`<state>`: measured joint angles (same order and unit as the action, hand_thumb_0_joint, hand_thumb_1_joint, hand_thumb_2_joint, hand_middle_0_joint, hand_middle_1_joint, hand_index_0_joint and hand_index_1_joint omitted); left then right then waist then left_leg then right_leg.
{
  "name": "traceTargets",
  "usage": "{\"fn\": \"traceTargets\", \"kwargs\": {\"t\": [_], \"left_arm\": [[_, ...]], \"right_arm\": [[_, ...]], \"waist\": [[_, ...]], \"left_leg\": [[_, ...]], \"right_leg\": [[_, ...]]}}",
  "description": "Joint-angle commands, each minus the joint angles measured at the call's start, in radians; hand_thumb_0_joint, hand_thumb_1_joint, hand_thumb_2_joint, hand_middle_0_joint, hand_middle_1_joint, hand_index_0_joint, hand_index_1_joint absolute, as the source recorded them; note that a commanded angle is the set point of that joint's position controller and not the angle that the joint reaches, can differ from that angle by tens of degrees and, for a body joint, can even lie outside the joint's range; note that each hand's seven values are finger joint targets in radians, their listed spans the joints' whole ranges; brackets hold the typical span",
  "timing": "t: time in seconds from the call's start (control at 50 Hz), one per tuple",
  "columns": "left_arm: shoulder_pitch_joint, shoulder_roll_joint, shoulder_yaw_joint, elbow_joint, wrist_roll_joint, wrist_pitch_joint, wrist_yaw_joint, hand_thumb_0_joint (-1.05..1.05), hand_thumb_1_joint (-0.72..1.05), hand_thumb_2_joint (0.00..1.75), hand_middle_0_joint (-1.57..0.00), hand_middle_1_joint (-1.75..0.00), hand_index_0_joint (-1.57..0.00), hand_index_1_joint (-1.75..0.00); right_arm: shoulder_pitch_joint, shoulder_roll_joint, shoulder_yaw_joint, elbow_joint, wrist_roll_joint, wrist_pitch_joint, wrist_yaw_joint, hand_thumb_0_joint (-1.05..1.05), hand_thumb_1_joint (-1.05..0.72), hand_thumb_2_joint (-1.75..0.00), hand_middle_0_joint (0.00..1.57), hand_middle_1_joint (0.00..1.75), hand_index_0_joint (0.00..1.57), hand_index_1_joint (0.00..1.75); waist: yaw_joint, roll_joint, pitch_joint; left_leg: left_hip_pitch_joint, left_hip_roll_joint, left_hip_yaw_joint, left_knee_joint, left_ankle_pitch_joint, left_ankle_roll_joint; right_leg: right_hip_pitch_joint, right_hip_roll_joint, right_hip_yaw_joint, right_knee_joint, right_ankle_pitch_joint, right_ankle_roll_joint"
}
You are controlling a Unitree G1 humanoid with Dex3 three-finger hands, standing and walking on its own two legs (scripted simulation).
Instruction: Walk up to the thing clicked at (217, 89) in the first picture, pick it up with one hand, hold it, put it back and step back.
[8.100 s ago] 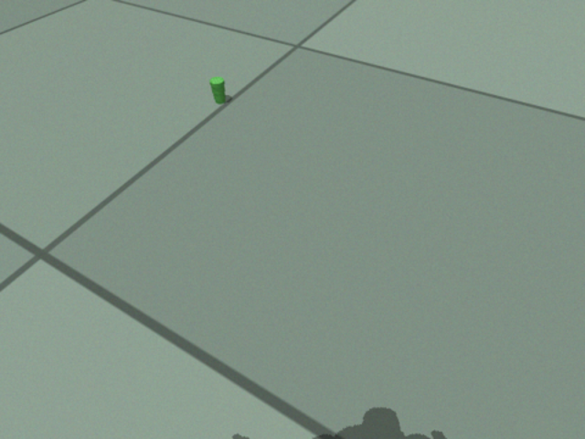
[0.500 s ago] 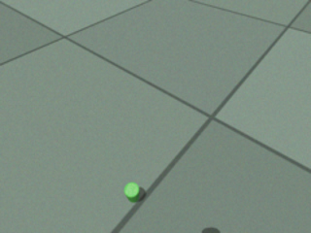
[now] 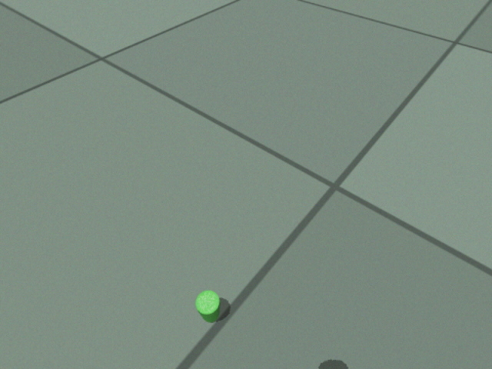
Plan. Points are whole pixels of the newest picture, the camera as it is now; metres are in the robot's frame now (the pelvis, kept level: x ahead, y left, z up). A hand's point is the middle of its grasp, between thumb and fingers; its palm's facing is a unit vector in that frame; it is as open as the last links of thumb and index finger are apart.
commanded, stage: stand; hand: left
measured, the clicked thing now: (209, 308) +0.44 +0.16 -0.71
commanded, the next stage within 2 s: go down in 0.80 s
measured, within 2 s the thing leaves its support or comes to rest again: neither
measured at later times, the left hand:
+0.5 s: hand out of the picture +0.07 +0.26 -0.16, palm faces -0.03 -0.94 -0.34, open 7.4 cm
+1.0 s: hand out of the picture +0.10 +0.25 -0.15, palm faces +0.03 -0.94 -0.34, open 8.1 cm
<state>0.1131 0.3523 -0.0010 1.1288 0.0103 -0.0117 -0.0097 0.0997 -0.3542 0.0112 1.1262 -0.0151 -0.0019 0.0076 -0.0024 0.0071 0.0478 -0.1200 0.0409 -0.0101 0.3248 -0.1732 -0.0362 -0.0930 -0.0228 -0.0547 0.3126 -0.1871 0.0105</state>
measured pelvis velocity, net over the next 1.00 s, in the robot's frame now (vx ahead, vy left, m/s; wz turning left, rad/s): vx -0.01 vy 0.00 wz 0.00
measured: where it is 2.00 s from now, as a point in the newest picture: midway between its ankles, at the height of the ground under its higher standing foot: outside the picture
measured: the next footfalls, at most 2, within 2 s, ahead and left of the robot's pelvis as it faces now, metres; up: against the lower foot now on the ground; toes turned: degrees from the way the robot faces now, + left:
none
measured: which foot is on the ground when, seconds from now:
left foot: down 0.00-1.00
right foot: down 0.00-1.00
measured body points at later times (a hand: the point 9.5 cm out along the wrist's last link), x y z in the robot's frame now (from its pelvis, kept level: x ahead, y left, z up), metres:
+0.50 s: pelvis +0.00 +0.00 +0.00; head +0.01 +0.00 +0.45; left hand +0.07 +0.31 -0.13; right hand +0.07 -0.30 -0.13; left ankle +0.00 +0.14 -0.75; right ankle -0.01 -0.12 -0.75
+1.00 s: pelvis -0.01 +0.00 +0.00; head +0.02 +0.00 +0.44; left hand +0.10 +0.30 -0.13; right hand +0.08 -0.29 -0.13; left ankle +0.00 +0.14 -0.75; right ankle -0.01 -0.12 -0.75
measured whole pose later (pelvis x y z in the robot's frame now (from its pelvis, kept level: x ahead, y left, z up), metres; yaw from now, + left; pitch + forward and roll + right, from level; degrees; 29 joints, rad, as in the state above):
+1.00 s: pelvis -0.01 +0.00 +0.00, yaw +0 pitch +0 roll +0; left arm 0.08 0.33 0.05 1.06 -0.02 -0.03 0.01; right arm 0.16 -0.34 0.01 0.96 0.03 -0.03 -0.02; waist -0.01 0.01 0.06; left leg -0.21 0.03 -0.01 0.40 -0.20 -0.03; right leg -0.19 -0.03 -0.05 0.40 -0.21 0.01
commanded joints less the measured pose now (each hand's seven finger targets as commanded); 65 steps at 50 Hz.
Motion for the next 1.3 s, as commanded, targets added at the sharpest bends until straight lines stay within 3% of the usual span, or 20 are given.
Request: {"fn": "traceTargets", "kwargs": {"t": [0.0,0.24,0.36,0.44,0.54,0.86,0.88,0.9,0.92,0.94,0.96,0.98,1.0,1.04,1.08,1.12,1.16,1.22,1.28], "left_arm": [[-0.036,0.216,0.046,-0.058,-0.001,-0.020,0.017,0.00,0.90,0.90,-0.20,-0.30,-0.20,-0.30],[-0.032,0.213,0.046,-0.056,0.002,-0.016,0.016,0.00,0.90,0.90,-0.20,-0.30,-0.20,-0.30],[-0.032,0.213,0.045,-0.062,0.001,-0.019,0.015,0.00,0.90,0.90,-0.20,-0.30,-0.20,-0.30],[-0.027,0.217,0.044,-0.061,0.001,-0.018,0.017,0.00,0.90,0.90,-0.20,-0.30,-0.20,-0.30],[-0.020,0.214,0.044,-0.063,0.001,-0.019,0.016,0.00,0.90,0.90,-0.20,-0.30,-0.20,-0.30],[-0.025,0.216,0.044,-0.066,0.001,-0.018,0.016,0.00,0.90,0.90,-0.20,-0.30,-0.20,-0.30],[-0.021,0.216,0.044,-0.064,0.001,-0.018,0.016,0.00,0.82,0.82,-0.12,-0.22,-0.12,-0.22],[-0.372,0.047,0.043,-0.415,-0.054,-0.112,0.029,0.00,0.74,0.74,-0.04,-0.14,-0.04,-0.14],[-0.521,0.129,0.081,-0.414,-0.051,-0.110,0.041,0.00,0.66,0.66,-0.01,-0.06,-0.02,-0.06],[-0.271,0.177,0.126,-0.140,-0.031,-0.054,0.047,0.00,0.58,0.58,-0.01,-0.01,-0.02,0.00],[-0.216,0.168,0.136,-0.090,-0.028,-0.039,0.033,0.00,0.50,0.50,-0.01,-0.04,-0.02,-0.03],[-0.262,0.199,0.146,-0.120,-0.008,-0.037,0.026,0.00,0.42,0.42,0.00,-0.03,0.00,-0.02],[-0.326,0.262,0.184,-0.179,0.002,-0.049,0.024,0.00,0.39,0.34,0.00,-0.06,0.00,-0.05],[-0.168,0.253,0.216,-0.101,0.036,-0.024,0.006,0.00,0.31,0.27,-0.01,-0.06,-0.02,-0.05],[-0.058,0.234,0.255,-0.129,0.053,0.002,-0.007,0.00,0.20,0.22,-0.03,-0.05,-0.03,-0.04],[-0.074,0.209,0.245,-0.206,0.058,0.038,-0.005,0.00,0.10,0.19,-0.04,-0.05,-0.04,-0.04],[-0.094,0.190,0.232,-0.252,0.058,0.086,-0.001,0.00,-0.01,0.15,-0.05,-0.04,-0.05,-0.03],[-0.127,0.184,0.225,-0.308,0.057,0.137,-0.004,0.00,-0.21,0.10,-0.06,-0.03,-0.06,-0.03],[-0.097,0.156,0.226,-0.372,0.048,0.161,-0.008,0.00,-0.33,0.10,-0.06,-0.05,-0.06,-0.05]], "right_arm": [[-0.029,-0.209,-0.042,-0.053,0.006,-0.024,-0.017,0.00,-0.90,-0.90,0.20,0.30,0.20,0.30],[-0.038,-0.216,-0.045,-0.057,0.007,-0.023,-0.016,0.00,-0.90,-0.90,0.20,0.30,0.20,0.30],[-0.032,-0.213,-0.046,-0.058,0.003,-0.024,-0.015,0.00,-0.90,-0.90,0.20,0.30,0.20,0.30],[-0.033,-0.212,-0.046,-0.058,0.003,-0.022,-0.015,0.00,-0.90,-0.90,0.20,0.30,0.20,0.30],[-0.025,-0.213,-0.046,-0.055,0.004,-0.023,-0.015,0.00,-0.90,-0.90,0.20,0.30,0.20,0.30],[-0.019,-0.213,-0.047,-0.056,0.003,-0.023,-0.015,0.00,-0.90,-0.90,0.20,0.30,0.20,0.30],[-0.020,-0.213,-0.046,-0.054,0.005,-0.024,-0.015,0.00,-0.94,-0.90,0.20,0.29,0.20,0.29],[-0.014,-0.043,-0.005,-0.339,0.073,-0.075,-0.036,0.00,-0.94,-0.91,0.20,0.30,0.20,0.30],[0.024,-0.083,-0.020,-0.302,0.072,-0.076,-0.049,0.00,-0.93,-0.91,0.20,0.30,0.20,0.30],[0.075,-0.099,-0.025,-0.257,0.070,-0.061,-0.053,0.00,-0.93,-0.91,0.20,0.30,0.20,0.30],[0.082,-0.100,-0.037,-0.289,0.070,-0.051,-0.052,0.00,-0.93,-0.91,0.20,0.30,0.20,0.30],[0.095,-0.102,-0.054,-0.310,0.061,-0.053,-0.058,0.00,-0.93,-0.91,0.20,0.30,0.20,0.30],[0.114,-0.100,-0.068,-0.322,0.059,-0.061,-0.068,0.00,-0.92,-0.91,0.20,0.30,0.20,0.30],[0.137,-0.093,-0.082,-0.362,0.044,-0.068,-0.061,0.00,-0.90,-0.90,0.20,0.30,0.20,0.30],[0.147,-0.084,-0.099,-0.401,0.035,-0.072,-0.051,0.00,-0.90,-0.90,0.20,0.30,0.20,0.30],[0.135,-0.072,-0.098,-0.453,0.038,-0.075,-0.055,0.00,-0.88,-0.89,0.20,0.30,0.20,0.30],[0.114,-0.067,-0.091,-0.483,0.043,-0.079,-0.054,0.00,-0.86,-0.89,0.20,0.30,0.20,0.30],[0.087,-0.064,-0.088,-0.535,0.046,-0.091,-0.051,0.00,-0.85,-0.88,0.20,0.30,0.20,0.30],[0.110,-0.052,-0.087,-0.555,0.043,-0.114,-0.051,0.00,-0.82,-0.88,0.20,0.30,0.20,0.30]], "waist": [[0.003,-0.003,-0.095],[0.006,-0.009,-0.061],[0.004,0.000,-0.076],[0.003,-0.004,-0.064],[0.005,0.003,-0.083],[0.004,0.000,-0.072],[0.005,0.000,-0.065],[-0.123,0.033,0.013],[-0.086,0.008,-0.042],[-0.071,-0.031,-0.021],[-0.040,-0.066,-0.012],[-0.037,-0.069,-0.077],[-0.026,-0.044,-0.173],[-0.009,-0.044,-0.243],[0.038,0.012,-0.302],[0.035,0.050,-0.328],[0.023,0.054,-0.268],[-0.001,0.025,-0.209],[-0.009,0.009,-0.214]], "left_leg": [[0.025,0.099,-0.069,-0.036,0.197,0.043],[0.015,0.093,-0.071,-0.050,0.124,0.045],[0.021,0.094,-0.066,-0.044,0.146,0.045],[0.013,0.093,-0.068,-0.049,0.114,0.043],[0.021,0.095,-0.067,-0.046,0.150,0.045],[0.014,0.094,-0.069,-0.051,0.139,0.045],[0.011,0.093,-0.071,-0.055,0.137,0.044],[-0.092,-0.049,0.067,0.019,-0.013,0.043],[-0.083,-0.050,0.057,0.032,-0.037,0.045],[-0.112,-0.058,0.060,0.045,-0.055,0.049],[-0.154,-0.050,0.059,0.085,-0.033,0.050],[-0.160,-0.053,0.058,0.113,-0.006,0.053],[-0.145,-0.054,0.054,0.131,0.026,0.052],[-0.200,-0.059,0.049,0.183,0.055,0.049],[-0.206,-0.065,0.049,0.209,0.106,0.039],[-0.189,-0.066,0.051,0.201,0.115,0.033],[-0.220,-0.057,0.043,0.211,0.103,0.030],[-0.280,-0.043,0.036,0.247,0.022,0.032],[-0.328,-0.040,0.034,0.292,-0.037,0.036]], "right_leg": [[0.030,-0.125,0.096,-0.039,0.192,-0.022],[-0.003,-0.119,0.095,-0.057,0.105,-0.022],[0.008,-0.121,0.096,-0.052,0.136,-0.023],[-0.005,-0.118,0.098,-0.059,0.101,-0.020],[0.014,-0.122,0.099,-0.050,0.146,-0.024],[0.012,-0.122,0.097,-0.049,0.119,-0.024],[0.007,-0.120,0.099,-0.053,0.119,-0.022],[-0.230,0.010,0.037,0.018,0.060,-0.014],[-0.177,0.008,0.023,0.029,0.022,-0.014],[-0.184,0.013,0.013,0.029,-0.014,-0.018],[-0.206,0.019,0.003,0.060,-0.015,-0.017],[-0.205,0.017,0.007,0.087,0.008,-0.017],[-0.181,0.009,0.017,0.112,0.055,-0.014],[-0.171,0.004,0.019,0.174,0.093,-0.013],[-0.157,0.010,0.022,0.210,0.119,-0.026],[-0.147,0.012,0.023,0.205,0.120,-0.027],[-0.202,0.018,0.016,0.212,0.096,-0.030],[-0.288,0.028,0.005,0.235,0.002,-0.030],[-0.342,0.029,0.004,0.278,-0.052,-0.027]]}}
